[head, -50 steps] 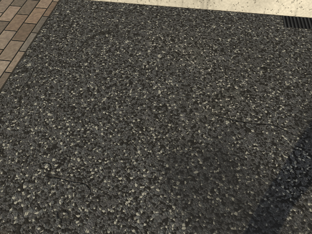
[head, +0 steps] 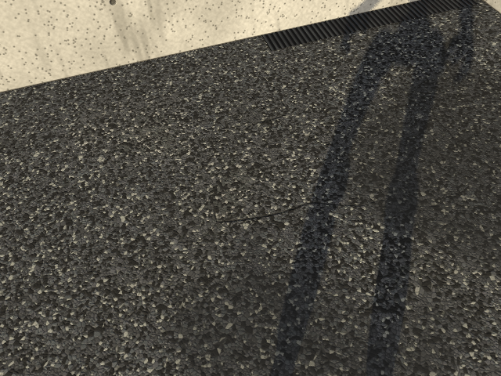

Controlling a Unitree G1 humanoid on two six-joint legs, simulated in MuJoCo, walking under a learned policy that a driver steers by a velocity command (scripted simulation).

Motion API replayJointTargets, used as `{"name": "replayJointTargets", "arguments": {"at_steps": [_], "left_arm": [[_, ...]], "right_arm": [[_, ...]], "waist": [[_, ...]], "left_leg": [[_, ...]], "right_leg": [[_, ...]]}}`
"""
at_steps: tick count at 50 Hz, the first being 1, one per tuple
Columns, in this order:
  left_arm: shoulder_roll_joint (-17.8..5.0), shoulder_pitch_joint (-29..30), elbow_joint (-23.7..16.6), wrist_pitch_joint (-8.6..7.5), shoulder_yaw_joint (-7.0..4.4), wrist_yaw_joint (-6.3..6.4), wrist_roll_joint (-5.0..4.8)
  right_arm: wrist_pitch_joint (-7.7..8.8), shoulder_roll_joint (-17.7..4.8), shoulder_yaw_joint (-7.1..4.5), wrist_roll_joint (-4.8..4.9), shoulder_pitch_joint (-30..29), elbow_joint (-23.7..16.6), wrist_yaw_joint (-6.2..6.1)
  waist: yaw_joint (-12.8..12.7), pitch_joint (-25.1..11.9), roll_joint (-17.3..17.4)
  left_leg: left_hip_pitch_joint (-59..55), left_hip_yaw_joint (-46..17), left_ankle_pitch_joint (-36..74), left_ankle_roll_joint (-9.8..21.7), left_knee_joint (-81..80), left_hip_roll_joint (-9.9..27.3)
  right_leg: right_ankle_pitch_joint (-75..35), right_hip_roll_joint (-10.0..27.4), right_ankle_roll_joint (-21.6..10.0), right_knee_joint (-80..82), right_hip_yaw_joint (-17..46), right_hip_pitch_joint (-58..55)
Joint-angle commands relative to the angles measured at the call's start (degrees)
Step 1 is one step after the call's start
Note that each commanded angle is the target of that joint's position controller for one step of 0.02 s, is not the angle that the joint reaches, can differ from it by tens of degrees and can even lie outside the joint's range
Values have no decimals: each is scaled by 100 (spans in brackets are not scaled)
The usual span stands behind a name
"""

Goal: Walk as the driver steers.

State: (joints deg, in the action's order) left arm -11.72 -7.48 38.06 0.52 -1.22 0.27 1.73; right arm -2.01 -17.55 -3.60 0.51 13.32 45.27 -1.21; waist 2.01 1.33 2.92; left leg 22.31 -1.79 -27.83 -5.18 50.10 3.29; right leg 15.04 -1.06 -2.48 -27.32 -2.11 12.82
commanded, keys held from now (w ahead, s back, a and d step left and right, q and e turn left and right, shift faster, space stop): q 0.30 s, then w+q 0.28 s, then w+e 0.02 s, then e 0.40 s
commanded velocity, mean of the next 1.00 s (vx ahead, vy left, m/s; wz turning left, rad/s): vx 0.13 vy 0.00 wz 0.23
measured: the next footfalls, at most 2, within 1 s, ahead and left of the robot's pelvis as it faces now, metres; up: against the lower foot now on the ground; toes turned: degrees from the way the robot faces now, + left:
left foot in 0.32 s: -0.01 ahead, +0.13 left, +0.00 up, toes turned +13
right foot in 0.82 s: +0.29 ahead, +0.00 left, +0.00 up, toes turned +19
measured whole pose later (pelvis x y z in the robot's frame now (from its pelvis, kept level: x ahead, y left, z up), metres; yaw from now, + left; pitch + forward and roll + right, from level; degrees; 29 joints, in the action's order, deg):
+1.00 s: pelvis +0.15 +0.06 +0.00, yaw +15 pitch +2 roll +0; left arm -16.2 -7.6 44.2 -2.1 -3.0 -1.3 -0.6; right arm 0.1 -17.7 -2.8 -0.3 12.9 38.9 -2.4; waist -0.2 3.8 1.7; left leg 24.7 -3.5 -27.8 -3.2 62.5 -1.1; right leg 6.0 -4.0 -3.1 -24.7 2.5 20.3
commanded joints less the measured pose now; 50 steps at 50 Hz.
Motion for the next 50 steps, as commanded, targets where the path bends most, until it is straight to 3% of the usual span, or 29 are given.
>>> {"name": "replayJointTargets", "arguments": {"at_steps": [1, 4, 7, 11, 13, 15, 16, 17, 18, 19, 20, 21, 23, 25, 27, 30, 34, 38, 39, 40, 41, 42, 43, 44, 45, 47, 50], "left_arm": [[-1093, 100, -205, -79, -356, 121, -56], [-1022, 122, -119, 1, -369, 197, -87], [-1101, 213, -54, 50, -422, 216, -79], [-1301, 263, 35, 97, -505, 181, -132], [-1382, 361, 70, 102, -533, 178, -206], [-1329, 312, 191, 114, -537, 178, -307], [-1123, 33, 297, 103, -508, 146, -251], [-701, 302, 3, 65, -367, 91, 54], [-915, 859, -213, -30, -419, 81, -72], [-1167, 982, -217, -96, -502, 34, -262], [-1309, 914, -143, -157, -564, 6, -318], [-1351, 800, -11, -202, -594, 16, -264], [-1276, 673, 98, -311, -595, 1, -179], [-1167, 643, 175, -417, -576, -23, -180], [-1079, 722, 174, -481, -549, -28, -175], [-1000, 767, 198, -537, -494, -75, -210], [-838, 1091, 148, -588, -350, -180, -193], [-1047, 877, 173, -621, -360, -290, -233], [-1121, 663, 234, -630, -385, -302, -221], [-1213, 243, 370, -646, -434, -294, -184], [-1397, -167, 465, -665, -494, -265, -135], [-1892, -729, 474, -657, -574, -237, -72], [-1957, -796, 526, -580, -555, -236, -112], [-1611, -777, 495, -526, -476, -260, -285], [-1504, -423, 398, -481, -454, -244, -320], [-1384, -38, 271, -356, -408, -162, -297], [-1400, 112, 227, -219, -438, -58, -202]], "right_arm": [[3, -682, -237, 87, 25, -323, -81], [-55, -489, -200, 88, -132, -436, -108], [-75, -349, -134, 54, -261, -597, -52], [-85, -415, -136, 61, -182, -738, 71], [-101, -434, -154, 66, -36, -760, 139], [-100, -506, -209, 37, 288, -687, 169], [-91, -803, -314, 24, 539, -633, 110], [-50, -1493, -489, 102, 885, -674, -1], [139, -1468, -442, -91, 1079, -783, 105], [290, -1209, -371, -101, 834, -788, 145], [366, -1021, -319, -10, 549, -792, 117], [390, -883, -257, 50, 377, -834, 70], [414, -802, -192, 9, 354, -879, -14], [485, -799, -193, -30, 550, -871, -44], [527, -851, -213, -4, 693, -844, -59], [524, -892, -228, 17, 719, -809, -59], [467, -851, -201, -40, 878, -627, -30], [388, -837, -186, -48, 782, -554, -17], [372, -832, -185, -38, 707, -550, -32], [361, -808, -174, -17, 581, -565, -55], [378, -749, -150, -38, 646, -554, -73], [403, -601, -79, -211, 763, -745, -105], [422, -287, 17, -287, 1268, -803, -104], [418, -725, -61, -174, 1160, -753, -79], [379, -867, -120, -28, 679, -843, -74], [291, -833, -151, -67, 203, -951, -133], [228, -489, -92, -79, 300, -1007, -176]], "waist": [[-183, -294, -1108], [-283, -216, -973], [-335, -280, -952], [-290, -435, -1018], [-157, -479, -1043], [42, -517, -903], [9, -565, -145], [-17, -524, 1589], [413, -731, 1096], [290, -350, 579], [121, -1, 404], [36, 135, 338], [-69, 135, 418], [-44, 51, 274], [-2, 59, 285], [43, 102, 530], [288, 267, 494], [189, 81, 545], [63, -32, 529], [-192, -269, 436], [-399, -602, 232], [-446, -1386, -657], [-134, -1866, -1896], [-308, -1893, -1390], [-351, -1237, -1073], [-308, -626, -528], [-106, -487, -975]], "left_leg": [[538, -162, 16, -101, 903, -67], [799, -90, 92, -140, 735, 17], [555, 113, 108, -95, 194, 104], [98, 394, 184, 105, -440, 39], [-229, 515, 510, 292, -1012, -18], [-994, 630, 1556, 609, -2189, -236], [-1727, -29, 2375, 917, -2681, 6], [-2626, -2233, 3182, 1805, -2876, 1437], [-2340, -3472, 1384, 2665, -3507, 1937], [-2241, -3232, -183, 2473, -3844, 1743], [-2077, -2938, -940, 2143, -3982, 1512], [-2038, -2721, -934, 1939, -4056, 1334], [-1953, -2288, -370, 1759, -4197, 992], [-2118, -2002, 354, 1724, -4208, 860], [-2099, -1815, 771, 1709, -4185, 769], [-1872, -1556, 996, 1661, -4161, 653], [-1679, -1062, 2576, 1595, -3815, 628], [-1982, -974, 3987, 1493, -3254, 830], [-2062, -932, 4376, 1422, -2997, 820], [-2097, -767, 5000, 1288, -2502, 646], [-1983, -557, 5182, 1065, -1774, 346], [-1094, -321, 3578, 729, -333, -75], [386, -169, -694, 283, 1446, -886], [753, -569, -1022, 213, 2038, -723], [1162, -509, -674, 195, 2328, -522], [1202, -432, -113, 179, 1950, -251], [542, -283, 133, 127, 762, -274]], "right_leg": [[-2823, 1630, -1091, 801, 918, -543], [-2332, 1755, -1170, 867, 868, -778], [-2269, 1844, -1220, 859, 727, -814], [-2681, 2012, -1217, 708, 585, -837], [-2633, 2024, -1047, 502, 452, -781], [-1891, 1766, -564, -66, 58, -419], [-438, 1373, -82, -919, -413, 338], [2260, 406, 542, -2807, -887, 2243], [2538, 40, 500, -3689, 290, 2900], [1933, 281, 346, -3836, 586, 3250], [1269, 422, 224, -3652, 610, 3388], [787, 493, 222, -3450, 618, 3400], [-52, 444, 313, -3095, 590, 3082], [-624, 367, 401, -2626, 568, 3009], [-962, 305, 521, -2059, 580, 2906], [-1310, 242, 687, -1210, 543, 2528], [-1546, 251, 663, -542, 303, 1951], [-1213, 188, 290, -285, 181, 1525], [-1184, 117, 170, -170, 139, 1263], [-1477, -29, 17, 145, 39, 698], [-2253, 78, -176, 380, 222, -39], [-4220, 1115, -681, 17, 1524, -1480], [-4973, 2189, -1731, 132, 3225, -2599], [-3646, 2113, -1801, 534, 3556, -2388], [-2760, 1846, -1584, 659, 3026, -1928], [-1995, 1499, -1287, 927, 2498, -870], [-1621, 1054, -1151, 1163, 2126, -27]]}}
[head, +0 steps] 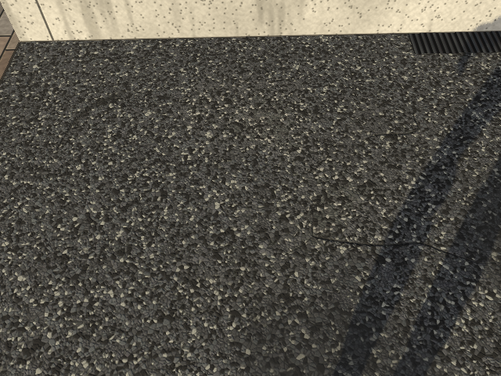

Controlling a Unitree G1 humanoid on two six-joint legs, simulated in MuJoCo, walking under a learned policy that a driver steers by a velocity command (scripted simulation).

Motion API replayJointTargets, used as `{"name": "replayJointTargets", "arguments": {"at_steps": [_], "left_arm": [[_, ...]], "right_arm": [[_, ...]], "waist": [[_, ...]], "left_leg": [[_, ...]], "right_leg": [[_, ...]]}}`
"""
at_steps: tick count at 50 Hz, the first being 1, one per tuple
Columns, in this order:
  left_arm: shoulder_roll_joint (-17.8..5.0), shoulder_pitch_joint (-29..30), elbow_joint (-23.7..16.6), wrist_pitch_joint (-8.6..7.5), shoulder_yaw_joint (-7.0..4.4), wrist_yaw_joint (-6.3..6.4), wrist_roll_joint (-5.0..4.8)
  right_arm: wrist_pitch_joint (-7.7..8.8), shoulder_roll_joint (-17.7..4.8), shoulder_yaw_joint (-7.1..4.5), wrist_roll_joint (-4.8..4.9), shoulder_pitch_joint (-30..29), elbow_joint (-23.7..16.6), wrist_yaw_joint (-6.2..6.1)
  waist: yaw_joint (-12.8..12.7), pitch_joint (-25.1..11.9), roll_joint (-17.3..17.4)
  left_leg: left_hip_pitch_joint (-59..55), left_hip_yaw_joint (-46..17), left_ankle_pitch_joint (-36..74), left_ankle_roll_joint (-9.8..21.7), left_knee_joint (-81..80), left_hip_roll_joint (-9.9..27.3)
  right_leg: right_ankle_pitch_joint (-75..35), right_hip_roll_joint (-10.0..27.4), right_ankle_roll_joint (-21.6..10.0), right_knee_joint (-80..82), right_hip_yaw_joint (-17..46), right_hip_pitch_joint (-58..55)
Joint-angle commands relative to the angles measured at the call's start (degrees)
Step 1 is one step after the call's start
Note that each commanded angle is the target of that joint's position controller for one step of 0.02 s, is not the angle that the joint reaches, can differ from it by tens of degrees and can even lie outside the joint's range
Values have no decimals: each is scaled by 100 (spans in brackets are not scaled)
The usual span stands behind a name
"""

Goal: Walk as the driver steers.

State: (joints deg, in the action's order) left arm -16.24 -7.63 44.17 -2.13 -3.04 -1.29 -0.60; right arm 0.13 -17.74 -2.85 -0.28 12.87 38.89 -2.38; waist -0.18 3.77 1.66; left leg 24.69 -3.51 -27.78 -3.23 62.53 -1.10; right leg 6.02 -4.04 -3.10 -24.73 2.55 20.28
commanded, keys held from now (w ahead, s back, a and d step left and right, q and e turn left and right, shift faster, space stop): e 0.46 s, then w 0.20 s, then w+q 0.14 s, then no key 0.20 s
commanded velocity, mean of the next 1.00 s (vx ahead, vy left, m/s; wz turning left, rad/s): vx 0.15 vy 0.00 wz -0.30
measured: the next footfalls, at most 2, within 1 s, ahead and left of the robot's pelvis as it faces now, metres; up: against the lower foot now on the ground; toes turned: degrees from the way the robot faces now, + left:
left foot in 0.26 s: +0.14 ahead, +0.14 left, +0.00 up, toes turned -15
right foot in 0.68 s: +0.05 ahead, -0.10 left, +0.00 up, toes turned -22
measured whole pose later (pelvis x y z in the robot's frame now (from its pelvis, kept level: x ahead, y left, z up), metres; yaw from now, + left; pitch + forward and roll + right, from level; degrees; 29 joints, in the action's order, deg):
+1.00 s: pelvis +0.16 -0.03 +0.00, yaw -18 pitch +1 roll -1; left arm -15.1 -20.3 47.2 -2.3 -2.2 0.8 -0.2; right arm 3.4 -16.1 -2.8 0.3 8.2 38.7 2.6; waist -3.6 2.7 2.8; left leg 35.0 0.7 -0.4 -0.5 36.6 3.4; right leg 19.1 -1.7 -1.7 -14.5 -4.2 -3.2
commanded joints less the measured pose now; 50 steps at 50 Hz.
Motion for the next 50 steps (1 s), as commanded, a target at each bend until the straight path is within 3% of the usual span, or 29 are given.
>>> {"name": "replayJointTargets", "arguments": {"at_steps": [1, 4, 9, 11, 12, 13, 14, 15, 16, 17, 18, 19, 21, 23, 26, 29, 31, 32, 33, 34, 35, 36, 37, 39, 41, 44, 46, 48, 50], "left_arm": [[-996, 117, -400, 77, -283, 128, 37], [-1134, 148, -450, 163, -359, 203, -31], [-1133, 180, -503, 321, -375, 236, -65], [-1084, 284, -552, 388, -353, 256, -109], [-971, 228, -558, 415, -315, 274, -134], [-678, 7, -581, 417, -225, 273, -82], [-535, -85, -745, 360, -205, 264, -81], [-1023, -260, -640, 306, -348, 264, -9], [-1240, -381, -512, 327, -451, 252, -78], [-1164, -504, -379, 402, -470, 280, -94], [-1064, -534, -346, 468, -460, 302, -69], [-908, -488, -379, 510, -421, 290, -80], [-734, -213, -576, 519, -357, 258, -118], [-656, 53, -766, 507, -310, 219, -117], [-475, 257, -940, 478, -187, 123, -64], [-522, 158, -921, 400, -155, 42, -61], [-502, -169, -741, 310, -148, -3, -57], [-462, -527, -552, 268, -147, -14, -51], [-554, -983, -361, 240, -183, 15, -66], [-799, -1605, -223, 204, -241, 73, -58], [-1630, -1726, -286, 176, -423, 93, -36], [-1436, -1708, -301, 45, -403, 85, 61], [-1044, -1447, -310, -66, -276, 98, 59], [-690, -1032, -313, -178, -153, 102, 17], [-568, -928, -315, -220, -104, 135, 114], [-649, -678, -308, -169, -106, 199, 120], [-737, -882, -187, -120, -117, 240, 81], [-892, -1204, -6, -87, -148, 248, 32], [-998, -1163, 64, -67, -180, 248, -26]], "right_arm": [[14, -432, -161, -9, 335, -375, -81], [13, -416, -155, -23, 205, -413, -91], [113, -446, -188, 32, -23, -538, 13], [198, -427, -216, 50, 159, -497, 69], [230, -511, -258, 37, 262, -476, 74], [220, -887, -345, -56, 363, -530, 36], [138, -1329, -446, -247, 81, -574, 47], [149, -1015, -377, -333, -46, -703, 57], [161, -699, -274, -273, -266, -782, 42], [162, -588, -245, -176, -473, -807, 34], [164, -540, -229, -85, -547, -797, 16], [151, -527, -211, -59, -523, -775, -4], [103, -554, -234, -95, -337, -713, -30], [49, -635, -287, -99, -128, -644, -57], [20, -831, -368, -1, 66, -534, -18], [73, -929, -382, 88, 20, -439, 105], [114, -909, -359, 199, -5, -327, 195], [129, -838, -326, 237, -43, -270, 228], [176, -595, -235, 209, -11, -208, 254], [238, -109, -57, 91, -148, -266, 320], [341, -39, -22, 15, -377, -654, 347], [392, -551, -169, 175, -664, -694, 300], [394, -716, -236, 290, -583, -634, 316], [373, -697, -266, 219, -404, -447, 331], [387, -540, -248, 160, -274, -336, 363], [408, -210, -123, 46, -284, -337, 399], [439, 58, 2, 27, -769, -461, 451], [436, 24, 6, 50, -952, -540, 518], [430, -162, -53, 62, -841, -534, 559]], "waist": [[102, -788, -917], [49, -993, -886], [-34, -929, -973], [135, -916, -993], [204, -905, -934], [112, -1063, -246], [-165, -716, 1409], [-84, -801, 1268], [-150, -717, 823], [-219, -604, 546], [-190, -546, 508], [-140, -501, 539], [31, -507, 673], [212, -634, 786], [389, -774, 775], [326, -539, 887], [104, -421, 723], [-93, -410, 625], [-297, -560, 455], [-510, -838, -309], [-499, -701, -1566], [-747, -408, -1067], [-569, -37, -1015], [-367, 261, -1068], [-213, 261, -891], [-58, 61, -694], [-277, 75, -694], [-355, 8, -697], [-203, -104, -767]], "left_leg": [[202, -68, 137, -105, -780, 112], [-125, -114, 627, -168, -1478, 43], [-488, -151, 936, -120, -2432, -99], [-972, -72, 1450, -3, -3432, -141], [-1394, -108, 1875, 109, -4026, 22], [-1932, -937, 2011, 475, -4357, 1046], [-1833, -2362, 2811, 1330, -4666, 2094], [-1600, -2666, 3059, 1817, -4647, 2490], [-1482, -2115, 3101, 1725, -4545, 2216], [-1468, -1507, 3031, 1477, -4440, 1829], [-1574, -1170, 3093, 1362, -4372, 1643], [-1586, -880, 3409, 1359, -4342, 1540], [-1815, -511, 3695, 1454, -4350, 1441], [-2239, -464, 3880, 1586, -4310, 1606], [-2117, -540, 1678, 1615, -4701, 1672], [-1570, -536, 597, 1582, -4971, 1672], [-1251, -428, 470, 1501, -4868, 1628], [-939, -282, 533, 1394, -4630, 1531], [-433, -44, 691, 1157, -4169, 1341], [458, 448, 419, 716, -2805, 866], [2074, 909, -607, 296, -1316, 173], [2497, 285, -738, 273, -298, 436], [2735, -3, -147, 379, -11, 603], [2823, -143, 864, 411, -55, 686], [2435, -138, 1600, 324, -150, 616], [1509, 374, 2308, 107, -1167, 544], [862, 638, 2824, 118, -2132, 429], [607, 669, 2986, 221, -2657, 306], [439, 519, 2885, 427, -2953, 253]], "right_leg": [[-823, 1324, -1121, 883, 1648, -710], [-532, 1263, -1079, 797, 1737, -551], [-80, 1169, -876, 546, 2219, -479], [-228, 1022, -679, 238, 2339, -464], [-3, 823, -458, -6, 2283, -306], [1110, 465, -119, -839, 1869, 138], [2614, -460, 207, -1886, 711, 1222], [3033, -88, 431, -3315, 647, 1268], [2707, 25, 519, -3897, 663, 1261], [2376, 92, 645, -4180, 561, 1292], [2062, 138, 753, -4408, 512, 1438], [1908, 173, 845, -4482, 426, 1471], [1692, 238, 979, -4134, 152, 1528], [1708, 374, 1054, -3645, 74, 1572], [1810, 510, 881, -2655, -162, 1040], [1973, 405, 537, -1646, -495, 242], [1341, 322, 245, -544, -641, -529], [889, 227, 101, 115, -750, -1197], [843, 262, -3, 335, -582, -2110], [941, 1178, -235, 638, 673, -3173], [1340, 2544, -1105, 940, 2645, -3463], [1978, 2828, -1596, 1284, 3044, -2910], [2512, 2540, -1399, 1400, 2586, -2757], [1981, 2095, -970, 1632, 1663, -2543], [205, 1800, -776, 1661, 847, -2223], [-2147, 1416, -657, 1463, -192, -1654], [-2567, 1270, -587, 1388, -464, -1349], [-2735, 1443, -602, 1230, -356, -1579], [-2956, 1640, -555, 941, -225, -1875]]}}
